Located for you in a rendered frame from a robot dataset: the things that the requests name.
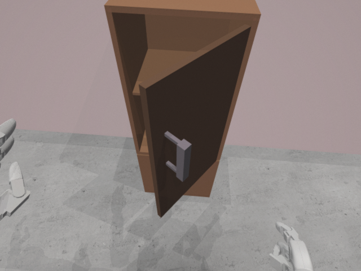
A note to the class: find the robot right hand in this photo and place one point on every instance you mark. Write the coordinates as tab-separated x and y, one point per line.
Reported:
295	255

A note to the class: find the handle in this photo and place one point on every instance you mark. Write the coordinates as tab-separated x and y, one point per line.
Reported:
183	157

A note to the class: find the cupboard door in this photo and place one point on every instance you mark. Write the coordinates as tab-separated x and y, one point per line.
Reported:
190	99

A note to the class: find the robot left hand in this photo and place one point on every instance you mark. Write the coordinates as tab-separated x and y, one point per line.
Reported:
14	197

